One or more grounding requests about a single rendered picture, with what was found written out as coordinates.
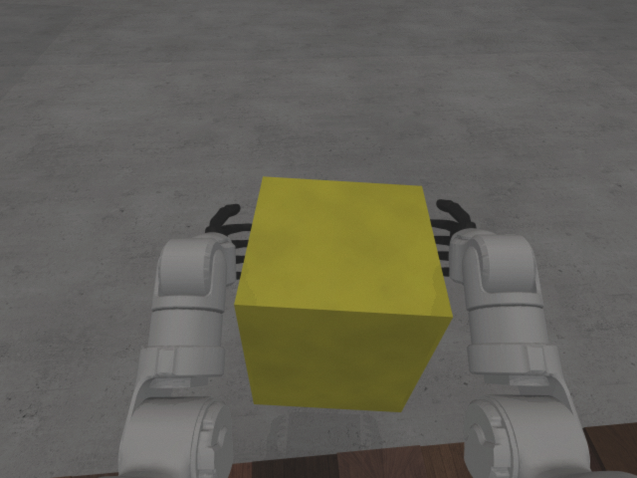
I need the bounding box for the right robot forearm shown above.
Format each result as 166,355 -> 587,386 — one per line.
449,228 -> 590,466

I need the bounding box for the robot left hand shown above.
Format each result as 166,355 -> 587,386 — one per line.
205,204 -> 252,280

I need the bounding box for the carton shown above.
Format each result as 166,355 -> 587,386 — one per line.
234,176 -> 453,412

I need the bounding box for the left robot upper arm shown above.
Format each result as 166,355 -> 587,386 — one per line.
99,396 -> 233,478

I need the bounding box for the left robot forearm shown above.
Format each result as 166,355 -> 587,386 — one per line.
118,232 -> 237,474

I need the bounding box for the right robot upper arm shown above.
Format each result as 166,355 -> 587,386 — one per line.
463,394 -> 637,478

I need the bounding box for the robot right hand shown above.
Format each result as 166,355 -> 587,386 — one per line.
430,199 -> 477,277

